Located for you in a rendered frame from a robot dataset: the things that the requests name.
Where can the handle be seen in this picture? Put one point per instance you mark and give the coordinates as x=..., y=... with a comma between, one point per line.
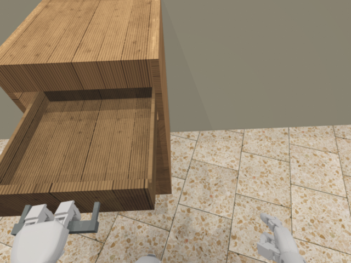
x=74, y=227

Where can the right robot hand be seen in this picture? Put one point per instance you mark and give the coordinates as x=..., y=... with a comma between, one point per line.
x=271, y=247

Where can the drawer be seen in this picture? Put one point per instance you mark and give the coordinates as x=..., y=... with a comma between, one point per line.
x=87, y=146

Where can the cabinet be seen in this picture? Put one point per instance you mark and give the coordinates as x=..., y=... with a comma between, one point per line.
x=91, y=44

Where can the right robot forearm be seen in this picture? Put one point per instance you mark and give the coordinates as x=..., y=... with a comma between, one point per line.
x=291, y=257

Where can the left robot hand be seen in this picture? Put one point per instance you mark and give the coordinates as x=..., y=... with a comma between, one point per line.
x=43, y=236

